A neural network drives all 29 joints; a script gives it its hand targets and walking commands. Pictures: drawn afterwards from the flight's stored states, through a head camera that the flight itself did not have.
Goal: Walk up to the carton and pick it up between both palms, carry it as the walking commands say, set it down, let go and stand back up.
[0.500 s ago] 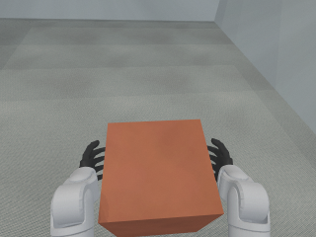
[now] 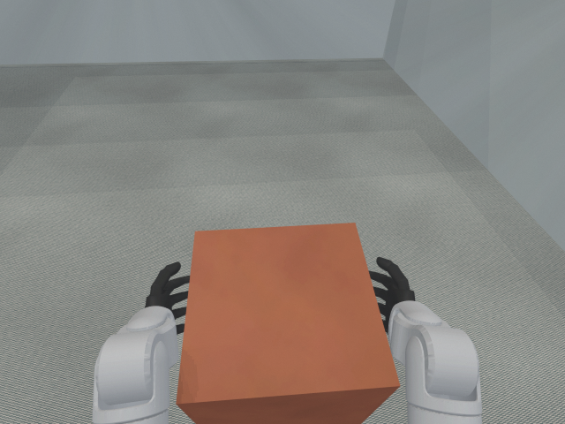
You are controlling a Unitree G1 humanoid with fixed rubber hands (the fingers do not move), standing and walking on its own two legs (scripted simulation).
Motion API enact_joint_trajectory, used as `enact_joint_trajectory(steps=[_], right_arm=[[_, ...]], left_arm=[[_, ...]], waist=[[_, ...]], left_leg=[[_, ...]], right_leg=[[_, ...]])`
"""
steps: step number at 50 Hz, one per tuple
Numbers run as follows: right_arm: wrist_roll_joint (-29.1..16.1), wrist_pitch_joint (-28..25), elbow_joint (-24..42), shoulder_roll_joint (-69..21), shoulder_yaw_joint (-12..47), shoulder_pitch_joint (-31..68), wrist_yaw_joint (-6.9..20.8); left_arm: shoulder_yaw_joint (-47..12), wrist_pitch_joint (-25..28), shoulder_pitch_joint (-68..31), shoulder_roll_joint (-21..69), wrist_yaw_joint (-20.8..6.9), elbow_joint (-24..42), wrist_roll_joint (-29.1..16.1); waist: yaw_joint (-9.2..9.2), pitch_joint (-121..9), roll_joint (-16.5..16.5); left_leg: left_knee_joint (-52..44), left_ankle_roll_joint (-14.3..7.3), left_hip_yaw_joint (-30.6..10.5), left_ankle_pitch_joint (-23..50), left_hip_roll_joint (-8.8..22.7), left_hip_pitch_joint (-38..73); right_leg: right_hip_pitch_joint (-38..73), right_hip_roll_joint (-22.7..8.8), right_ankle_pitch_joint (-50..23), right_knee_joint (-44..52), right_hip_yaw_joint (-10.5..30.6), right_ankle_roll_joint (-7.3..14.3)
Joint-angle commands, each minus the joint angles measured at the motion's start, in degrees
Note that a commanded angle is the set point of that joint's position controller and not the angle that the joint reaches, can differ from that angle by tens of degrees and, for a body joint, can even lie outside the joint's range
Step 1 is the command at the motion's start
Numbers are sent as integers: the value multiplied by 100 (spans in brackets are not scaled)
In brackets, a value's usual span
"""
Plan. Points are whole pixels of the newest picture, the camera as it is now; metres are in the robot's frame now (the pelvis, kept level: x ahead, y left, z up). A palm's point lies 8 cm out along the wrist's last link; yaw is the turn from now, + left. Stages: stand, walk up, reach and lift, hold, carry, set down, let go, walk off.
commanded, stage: carry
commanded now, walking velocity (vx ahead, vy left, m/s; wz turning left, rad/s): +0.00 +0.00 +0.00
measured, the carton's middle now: (281, 338) +0.26 +0.00 +0.02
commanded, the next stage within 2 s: hold in 1.62 s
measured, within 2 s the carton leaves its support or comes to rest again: neither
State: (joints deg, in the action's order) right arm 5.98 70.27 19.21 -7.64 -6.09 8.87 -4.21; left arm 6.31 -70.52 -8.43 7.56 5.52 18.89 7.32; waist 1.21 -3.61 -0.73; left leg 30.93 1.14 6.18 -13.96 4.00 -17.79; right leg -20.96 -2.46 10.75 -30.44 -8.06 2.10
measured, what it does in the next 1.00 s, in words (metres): stands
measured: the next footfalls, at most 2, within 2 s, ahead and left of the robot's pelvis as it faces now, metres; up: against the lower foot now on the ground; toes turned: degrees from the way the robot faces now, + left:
none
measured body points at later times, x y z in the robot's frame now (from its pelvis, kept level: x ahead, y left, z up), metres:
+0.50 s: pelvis -0.02 -0.01 +0.00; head -0.04 -0.01 +0.45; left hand +0.25 +0.15 +0.08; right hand +0.26 -0.15 +0.08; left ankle +0.02 +0.13 -0.73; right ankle +0.06 -0.10 -0.73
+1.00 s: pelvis +0.00 +0.00 +0.00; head -0.01 +0.00 +0.45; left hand +0.27 +0.16 +0.08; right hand +0.28 -0.14 +0.08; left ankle +0.02 +0.13 -0.73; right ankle +0.06 -0.10 -0.73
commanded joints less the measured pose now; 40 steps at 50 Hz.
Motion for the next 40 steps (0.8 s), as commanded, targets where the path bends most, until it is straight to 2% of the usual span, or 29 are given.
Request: enact_joint_trajectory(steps=[1,4,10,21,40], right_arm=[[-2268,1,252,-5403,3979,2774,1487],[-2131,40,74,-5405,3905,2639,1421],[-2116,49,-19,-5452,3924,2799,1387],[-2248,41,79,-5512,4007,2901,1419],[-2110,-68,149,-5364,3905,2633,1359]], left_arm=[[-4176,72,-3161,5170,-1605,823,-2561],[-4146,-7,-3117,5162,-1675,606,-2611],[-4083,-25,-3167,5237,-1745,372,-2655],[-4026,23,-3133,5226,-1652,490,-2542],[-4092,120,-3019,5192,-1624,557,-2560]], waist=[[-107,-1261,395],[-62,-1270,-12],[-63,-1207,-158],[-94,-1409,-4],[-95,-1569,104]], left_leg=[[-832,-52,-485,-635,503,-70],[-614,-63,-504,-391,394,330],[-625,-80,-502,-366,330,269],[-780,-80,-651,-301,384,64],[-772,-124,-760,219,490,149]], right_leg=[[791,-721,531,821,882,-7],[350,-863,1158,1298,1116,-41],[293,-834,1342,1441,1006,-113],[605,-817,900,1179,927,-85],[799,-755,-130,748,796,-47]])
